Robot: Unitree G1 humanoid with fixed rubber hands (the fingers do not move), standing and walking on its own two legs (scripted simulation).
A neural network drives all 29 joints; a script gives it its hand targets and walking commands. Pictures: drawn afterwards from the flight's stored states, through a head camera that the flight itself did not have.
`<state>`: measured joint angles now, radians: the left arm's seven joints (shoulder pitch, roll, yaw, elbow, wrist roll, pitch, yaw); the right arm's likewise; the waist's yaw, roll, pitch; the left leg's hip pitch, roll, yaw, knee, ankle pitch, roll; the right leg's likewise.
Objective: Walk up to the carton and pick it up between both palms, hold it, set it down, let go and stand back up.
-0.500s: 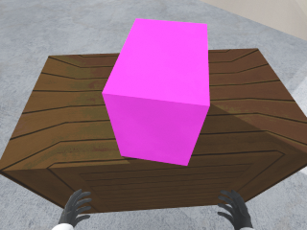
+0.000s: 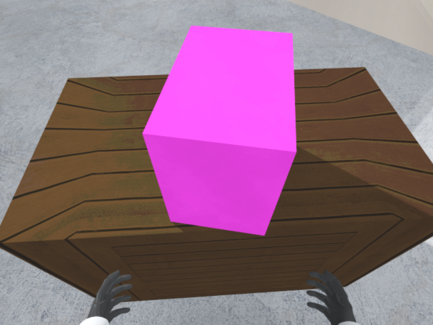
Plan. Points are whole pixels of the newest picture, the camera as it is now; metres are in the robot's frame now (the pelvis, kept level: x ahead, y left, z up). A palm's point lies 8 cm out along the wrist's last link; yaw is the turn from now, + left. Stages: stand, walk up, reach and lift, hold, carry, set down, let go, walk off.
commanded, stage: let go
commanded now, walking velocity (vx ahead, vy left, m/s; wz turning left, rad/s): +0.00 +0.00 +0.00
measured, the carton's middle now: (228, 132) +0.47 +0.00 +0.07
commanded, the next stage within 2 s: stand in 0.26 s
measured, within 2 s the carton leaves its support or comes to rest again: neither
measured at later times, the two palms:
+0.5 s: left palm out of the picture +0.11 +0.26 -0.10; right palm out of the picture +0.12 -0.25 -0.10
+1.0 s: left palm out of the picture +0.09 +0.27 -0.10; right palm out of the picture +0.12 -0.25 -0.11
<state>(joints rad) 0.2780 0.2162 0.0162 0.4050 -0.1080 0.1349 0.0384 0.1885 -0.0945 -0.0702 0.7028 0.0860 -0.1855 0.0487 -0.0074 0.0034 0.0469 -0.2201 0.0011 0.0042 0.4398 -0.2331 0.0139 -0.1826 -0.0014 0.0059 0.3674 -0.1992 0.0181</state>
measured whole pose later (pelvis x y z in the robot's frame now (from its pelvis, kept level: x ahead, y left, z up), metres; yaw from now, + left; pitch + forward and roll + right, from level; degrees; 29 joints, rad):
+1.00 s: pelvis +0.00 +0.00 +0.00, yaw +0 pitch +1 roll -1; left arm 0.27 0.29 0.02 0.74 -0.04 -0.02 -0.01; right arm 0.20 -0.24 -0.04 0.73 0.06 -0.02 0.00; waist -0.01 0.03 0.03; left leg -0.22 0.00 0.00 0.44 -0.23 0.01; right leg -0.19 0.00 0.01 0.39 -0.21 0.02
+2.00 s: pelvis -0.02 +0.00 +0.00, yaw +0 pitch -1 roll -1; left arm 0.27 0.30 0.02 0.82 -0.04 -0.03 -0.02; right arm 0.23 -0.24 -0.04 0.74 0.06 -0.03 0.00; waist -0.01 0.04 0.02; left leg -0.22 0.00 0.00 0.44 -0.21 0.01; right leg -0.19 0.00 0.01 0.39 -0.18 0.02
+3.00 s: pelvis -0.03 +0.00 +0.00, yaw +0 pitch -1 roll -1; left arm 0.27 0.30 0.02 0.85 -0.04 -0.03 -0.02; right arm 0.23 -0.24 -0.04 0.76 0.06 -0.03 0.00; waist -0.01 0.04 0.02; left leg -0.22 0.00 0.00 0.44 -0.20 0.01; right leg -0.19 0.00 0.01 0.39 -0.17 0.02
